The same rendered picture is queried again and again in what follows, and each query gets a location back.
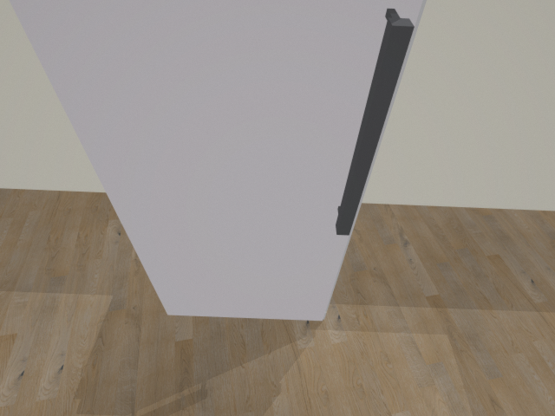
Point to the fridge door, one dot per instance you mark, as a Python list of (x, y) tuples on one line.
[(222, 132)]

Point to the handle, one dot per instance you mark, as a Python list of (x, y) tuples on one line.
[(394, 47)]

